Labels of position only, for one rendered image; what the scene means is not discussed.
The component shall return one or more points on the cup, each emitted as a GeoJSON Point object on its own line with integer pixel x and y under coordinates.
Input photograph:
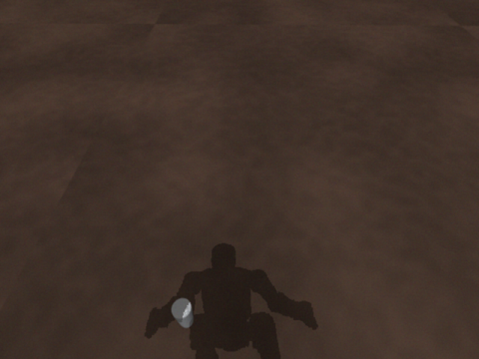
{"type": "Point", "coordinates": [182, 311]}

